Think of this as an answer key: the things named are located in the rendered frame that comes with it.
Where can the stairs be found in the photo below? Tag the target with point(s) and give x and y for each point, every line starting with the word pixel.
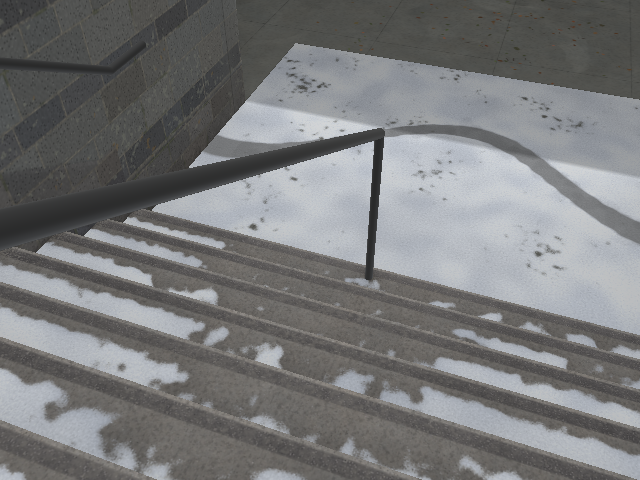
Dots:
pixel 165 349

